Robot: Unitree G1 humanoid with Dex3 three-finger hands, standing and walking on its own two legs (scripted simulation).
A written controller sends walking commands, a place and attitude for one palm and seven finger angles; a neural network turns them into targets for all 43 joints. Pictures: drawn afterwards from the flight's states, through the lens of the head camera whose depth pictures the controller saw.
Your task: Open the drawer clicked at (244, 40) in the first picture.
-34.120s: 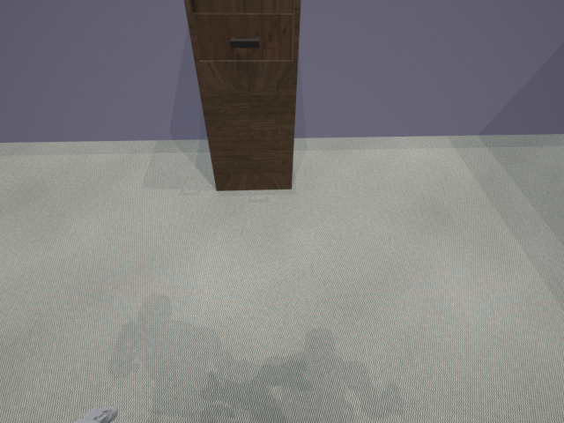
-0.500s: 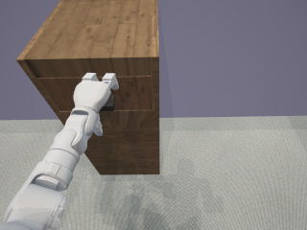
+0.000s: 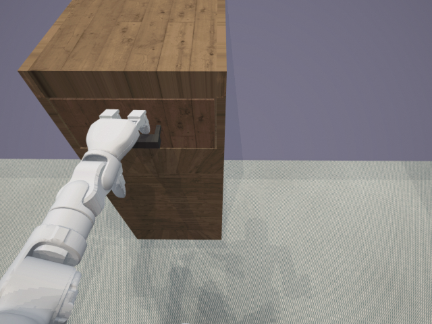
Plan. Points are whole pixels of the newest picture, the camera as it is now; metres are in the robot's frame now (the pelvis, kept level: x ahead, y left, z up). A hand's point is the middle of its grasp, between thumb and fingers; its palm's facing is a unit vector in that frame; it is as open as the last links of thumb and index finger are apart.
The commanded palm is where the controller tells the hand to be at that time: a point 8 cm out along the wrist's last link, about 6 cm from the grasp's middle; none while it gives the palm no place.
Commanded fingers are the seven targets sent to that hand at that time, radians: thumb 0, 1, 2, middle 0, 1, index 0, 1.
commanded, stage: lower the fingers behind the handle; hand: left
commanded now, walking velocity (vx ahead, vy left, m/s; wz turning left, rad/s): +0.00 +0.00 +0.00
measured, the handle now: (138, 134) +0.51 +0.20 +0.02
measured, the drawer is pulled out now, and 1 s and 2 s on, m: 0.00 0.00 0.00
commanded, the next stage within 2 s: lift the hand off the handle in 1.14 s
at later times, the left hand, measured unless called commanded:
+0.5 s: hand (135, 150) +0.46 +0.19 +0.03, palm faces -0.01 -0.05 -1.00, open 13.8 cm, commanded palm +0.43 +0.20 +0.07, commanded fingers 0.00 -0.50 0.30 -0.30 -1.20 -0.30 -1.20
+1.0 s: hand (135, 153) +0.45 +0.19 +0.02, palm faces +0.02 -0.03 -1.00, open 14.1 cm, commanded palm +0.42 +0.19 +0.05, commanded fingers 0.00 -0.50 0.30 -0.30 -1.20 -0.30 -1.20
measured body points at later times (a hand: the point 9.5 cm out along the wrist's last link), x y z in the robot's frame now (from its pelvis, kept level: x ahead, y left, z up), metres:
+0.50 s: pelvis +0.01 +0.02 +0.00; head +0.06 +0.02 +0.44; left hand +0.45 +0.19 +0.08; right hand +0.06 -0.24 -0.13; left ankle +0.01 +0.09 -0.71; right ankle -0.03 -0.07 -0.71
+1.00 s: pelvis +0.00 +0.02 -0.01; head +0.06 +0.03 +0.44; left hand +0.45 +0.19 +0.07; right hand +0.06 -0.24 -0.14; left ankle +0.01 +0.09 -0.71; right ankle -0.03 -0.07 -0.71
